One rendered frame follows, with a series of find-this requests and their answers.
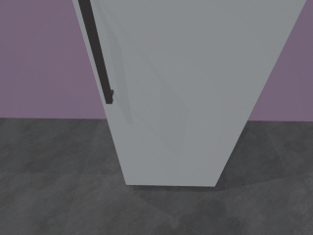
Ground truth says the fridge door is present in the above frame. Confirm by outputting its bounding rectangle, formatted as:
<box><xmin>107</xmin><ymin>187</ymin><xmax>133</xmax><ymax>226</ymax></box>
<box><xmin>73</xmin><ymin>0</ymin><xmax>306</xmax><ymax>187</ymax></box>

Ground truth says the handle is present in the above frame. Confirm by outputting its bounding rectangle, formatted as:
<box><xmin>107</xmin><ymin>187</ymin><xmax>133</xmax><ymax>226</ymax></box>
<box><xmin>78</xmin><ymin>0</ymin><xmax>113</xmax><ymax>104</ymax></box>

